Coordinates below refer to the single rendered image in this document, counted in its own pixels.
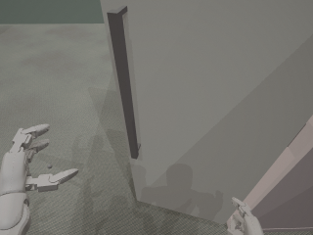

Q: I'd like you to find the robot left forearm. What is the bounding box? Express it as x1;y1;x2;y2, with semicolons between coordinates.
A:
0;192;31;235

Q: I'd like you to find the robot right hand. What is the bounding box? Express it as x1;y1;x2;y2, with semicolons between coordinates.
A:
227;197;264;235

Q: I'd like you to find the fridge door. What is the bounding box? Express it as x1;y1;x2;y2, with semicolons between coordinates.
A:
100;0;313;224

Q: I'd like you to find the handle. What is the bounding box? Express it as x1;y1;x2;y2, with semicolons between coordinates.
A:
107;5;141;160

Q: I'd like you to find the robot left hand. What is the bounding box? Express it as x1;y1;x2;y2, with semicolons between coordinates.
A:
0;123;79;196

